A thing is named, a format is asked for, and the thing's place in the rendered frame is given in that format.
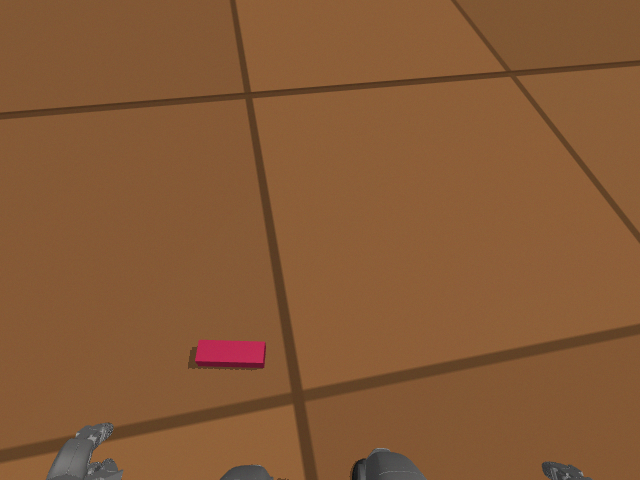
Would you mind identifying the carton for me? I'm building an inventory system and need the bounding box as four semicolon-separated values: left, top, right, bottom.
195;340;266;368

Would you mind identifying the left robot hand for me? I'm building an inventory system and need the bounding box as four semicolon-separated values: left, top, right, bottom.
46;423;123;480

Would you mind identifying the right robot hand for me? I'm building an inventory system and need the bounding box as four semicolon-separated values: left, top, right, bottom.
542;462;593;480

